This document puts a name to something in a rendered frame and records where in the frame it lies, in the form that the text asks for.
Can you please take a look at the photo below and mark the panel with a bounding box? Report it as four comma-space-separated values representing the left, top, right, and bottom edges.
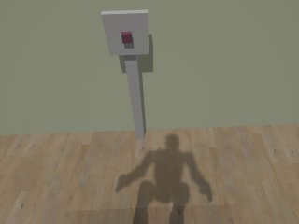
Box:
101, 9, 150, 139

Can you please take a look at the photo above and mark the button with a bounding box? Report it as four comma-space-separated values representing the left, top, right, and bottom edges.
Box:
121, 31, 133, 44

